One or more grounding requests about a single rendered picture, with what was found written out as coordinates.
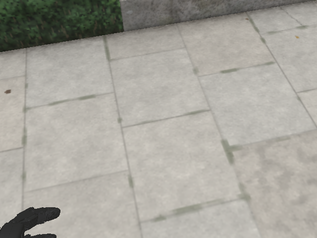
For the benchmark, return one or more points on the left robot hand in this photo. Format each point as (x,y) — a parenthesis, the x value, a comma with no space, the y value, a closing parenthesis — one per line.
(28,219)

